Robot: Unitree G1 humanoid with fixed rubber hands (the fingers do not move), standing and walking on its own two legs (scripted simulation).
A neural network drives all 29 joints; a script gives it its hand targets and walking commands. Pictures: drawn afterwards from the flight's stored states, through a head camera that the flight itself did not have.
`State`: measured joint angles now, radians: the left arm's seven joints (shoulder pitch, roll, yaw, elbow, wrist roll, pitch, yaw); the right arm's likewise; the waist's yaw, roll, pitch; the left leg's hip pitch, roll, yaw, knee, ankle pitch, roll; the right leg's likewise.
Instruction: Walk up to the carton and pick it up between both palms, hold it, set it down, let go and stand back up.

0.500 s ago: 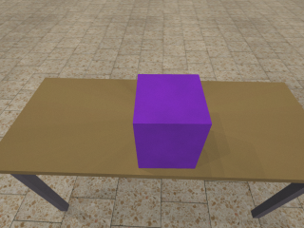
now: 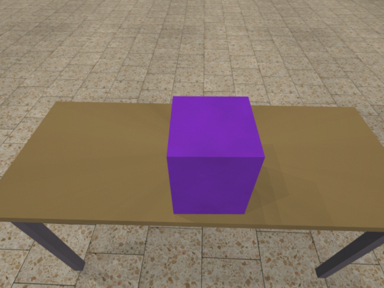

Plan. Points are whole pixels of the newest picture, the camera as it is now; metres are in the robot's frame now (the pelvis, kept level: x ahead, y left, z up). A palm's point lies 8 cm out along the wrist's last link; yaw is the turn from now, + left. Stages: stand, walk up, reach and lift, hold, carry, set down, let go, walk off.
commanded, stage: stand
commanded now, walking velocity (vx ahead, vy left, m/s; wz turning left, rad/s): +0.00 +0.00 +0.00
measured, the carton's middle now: (209, 157) +0.46 -0.03 -0.01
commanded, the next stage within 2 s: none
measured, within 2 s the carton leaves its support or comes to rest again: neither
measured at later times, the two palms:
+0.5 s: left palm out of the picture -0.04 +0.22 -0.15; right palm out of the picture -0.04 -0.21 -0.14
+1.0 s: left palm out of the picture -0.03 +0.22 -0.15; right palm out of the picture -0.03 -0.21 -0.15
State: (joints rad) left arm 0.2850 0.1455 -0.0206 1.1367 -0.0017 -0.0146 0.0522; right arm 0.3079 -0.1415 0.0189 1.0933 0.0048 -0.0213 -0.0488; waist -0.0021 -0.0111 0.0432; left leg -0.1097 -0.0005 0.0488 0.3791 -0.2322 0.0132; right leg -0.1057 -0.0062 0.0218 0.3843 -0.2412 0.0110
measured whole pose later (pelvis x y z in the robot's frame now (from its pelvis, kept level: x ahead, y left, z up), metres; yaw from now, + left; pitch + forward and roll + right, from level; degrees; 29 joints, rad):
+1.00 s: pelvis -0.01 +0.01 +0.00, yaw +0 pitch -2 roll +0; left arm 0.31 0.15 -0.03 1.13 0.00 -0.01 0.05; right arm 0.32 -0.14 0.02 1.10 0.01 -0.02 -0.05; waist 0.00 -0.01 0.04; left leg -0.14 -0.01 0.06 0.40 -0.23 0.02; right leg -0.14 -0.02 0.02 0.41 -0.24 0.03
